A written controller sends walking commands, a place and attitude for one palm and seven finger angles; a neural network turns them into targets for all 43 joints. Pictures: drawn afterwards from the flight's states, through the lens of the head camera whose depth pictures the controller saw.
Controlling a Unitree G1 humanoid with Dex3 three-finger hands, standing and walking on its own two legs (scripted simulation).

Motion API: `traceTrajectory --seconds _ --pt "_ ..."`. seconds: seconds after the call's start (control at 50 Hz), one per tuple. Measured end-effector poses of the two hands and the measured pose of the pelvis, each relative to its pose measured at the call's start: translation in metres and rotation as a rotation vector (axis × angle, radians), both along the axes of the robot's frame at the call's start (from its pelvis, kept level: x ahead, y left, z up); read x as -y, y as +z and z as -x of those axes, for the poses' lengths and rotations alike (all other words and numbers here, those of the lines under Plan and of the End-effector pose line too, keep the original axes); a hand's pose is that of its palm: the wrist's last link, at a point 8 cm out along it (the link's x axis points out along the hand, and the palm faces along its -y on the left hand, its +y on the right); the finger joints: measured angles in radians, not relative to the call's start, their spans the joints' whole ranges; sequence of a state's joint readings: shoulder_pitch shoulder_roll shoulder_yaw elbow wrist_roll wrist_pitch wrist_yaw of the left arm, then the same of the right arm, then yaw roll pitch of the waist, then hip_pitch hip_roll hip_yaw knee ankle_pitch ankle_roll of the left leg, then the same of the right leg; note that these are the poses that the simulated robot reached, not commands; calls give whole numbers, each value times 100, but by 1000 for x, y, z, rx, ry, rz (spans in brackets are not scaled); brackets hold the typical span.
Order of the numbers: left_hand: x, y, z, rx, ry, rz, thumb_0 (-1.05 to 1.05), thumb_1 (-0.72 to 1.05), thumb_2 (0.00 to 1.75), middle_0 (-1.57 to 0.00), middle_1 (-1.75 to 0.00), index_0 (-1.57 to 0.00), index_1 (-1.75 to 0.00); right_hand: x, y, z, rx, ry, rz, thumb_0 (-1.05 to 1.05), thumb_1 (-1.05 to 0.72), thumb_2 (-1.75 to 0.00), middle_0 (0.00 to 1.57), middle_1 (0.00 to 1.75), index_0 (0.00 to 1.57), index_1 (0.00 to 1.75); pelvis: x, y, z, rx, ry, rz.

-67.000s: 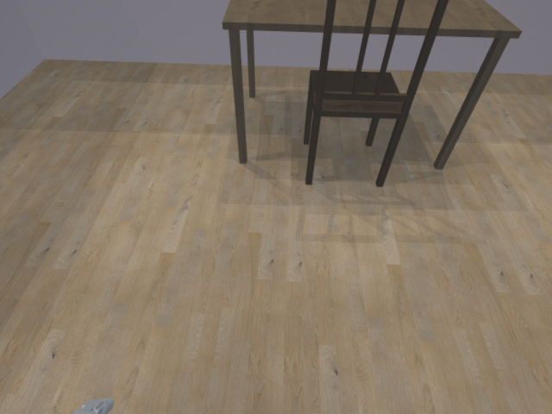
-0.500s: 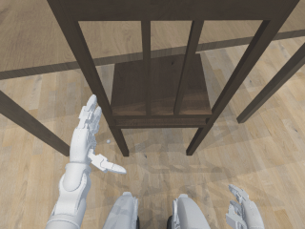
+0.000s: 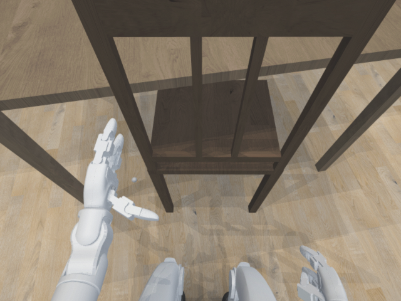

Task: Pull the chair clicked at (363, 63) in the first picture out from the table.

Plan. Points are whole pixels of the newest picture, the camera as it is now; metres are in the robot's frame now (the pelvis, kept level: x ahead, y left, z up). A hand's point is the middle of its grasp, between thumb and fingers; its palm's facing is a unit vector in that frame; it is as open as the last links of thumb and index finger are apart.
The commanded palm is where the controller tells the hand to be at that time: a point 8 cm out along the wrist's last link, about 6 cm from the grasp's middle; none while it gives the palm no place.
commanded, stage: aim the fingers beside a spindle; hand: left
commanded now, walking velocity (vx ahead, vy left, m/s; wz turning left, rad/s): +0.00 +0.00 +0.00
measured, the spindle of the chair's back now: (198, 111) +0.48 +0.02 +0.06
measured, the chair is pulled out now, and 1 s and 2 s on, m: -0.05 -0.05 -0.05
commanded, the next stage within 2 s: none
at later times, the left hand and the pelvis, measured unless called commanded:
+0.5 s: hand (152, 196) +0.31 +0.11 +0.00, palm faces -0.08 -1.00 +0.02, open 16.9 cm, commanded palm +0.31 +0.19 +0.03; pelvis +0.00 +0.01 +0.00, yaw -1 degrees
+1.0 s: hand (116, 169) +0.34 +0.17 +0.06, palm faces +0.10 -0.99 -0.08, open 16.9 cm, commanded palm +0.31 +0.19 +0.02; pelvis +0.00 +0.00 +0.00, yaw +0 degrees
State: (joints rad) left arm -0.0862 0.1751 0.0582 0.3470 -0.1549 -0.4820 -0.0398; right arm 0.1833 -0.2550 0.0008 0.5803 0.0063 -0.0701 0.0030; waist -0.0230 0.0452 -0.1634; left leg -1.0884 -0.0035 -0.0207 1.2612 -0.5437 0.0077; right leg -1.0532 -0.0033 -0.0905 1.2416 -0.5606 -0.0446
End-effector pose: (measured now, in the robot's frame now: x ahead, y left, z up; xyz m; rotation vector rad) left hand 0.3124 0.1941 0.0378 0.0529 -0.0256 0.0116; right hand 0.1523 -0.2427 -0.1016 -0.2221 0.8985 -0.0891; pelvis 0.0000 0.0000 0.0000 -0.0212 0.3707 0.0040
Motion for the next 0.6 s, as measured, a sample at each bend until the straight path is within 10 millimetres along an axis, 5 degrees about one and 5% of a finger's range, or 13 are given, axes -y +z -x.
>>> traceTrajectory --seconds 0.12,0.28,0.34,0.42,0.46,0.52,0.6 --pt "28 -40 16 -192 -99 59 -1 -50 31 -6 -8 -6 -8 1 3 2 9 -28 15 1 -91 -90 20 30 20 30 -2 0 0 -5 -9 -1" --pt "-8 23 4 111 52 -16 -2 -50 30 -6 -8 -6 -8 -3 1 6 -14 -8 8 1 -91 -90 20 30 20 30 -1 2 -2 2 -6 -1" --pt "-8 4 -1 2 9 -3 -1 -50 31 -6 -8 -6 -8 -4 -1 6 -23 -6 -10 1 -91 -90 20 30 20 30 -2 2 -1 2 1 3" --pt "20 -44 9 -221 -106 60 -1 -50 31 -5 -8 -5 -8 -3 1 5 -13 -24 5 1 -91 -90 20 30 20 30 -5 1 -1 -7 -2 4" --pt "30 -50 15 -234 -123 76 -1 -50 31 -6 -8 -5 -8 0 4 5 -1 -37 28 1 -90 -90 20 30 20 30 -6 1 -1 -9 -9 4" --pt "23 -23 13 -86 -58 55 -2 -50 31 -6 -8 -6 -8 1 8 6 8 -45 50 1 -91 -90 20 30 20 30 -5 2 -2 -7 -18 0" --pt "-10 26 1 138 63 -15 -2 -50 30 -7 -9 -7 -8 -3 4 8 -19 -20 28 1 -91 -90 20 30 20 30 -4 3 -3 -4 -11 0"
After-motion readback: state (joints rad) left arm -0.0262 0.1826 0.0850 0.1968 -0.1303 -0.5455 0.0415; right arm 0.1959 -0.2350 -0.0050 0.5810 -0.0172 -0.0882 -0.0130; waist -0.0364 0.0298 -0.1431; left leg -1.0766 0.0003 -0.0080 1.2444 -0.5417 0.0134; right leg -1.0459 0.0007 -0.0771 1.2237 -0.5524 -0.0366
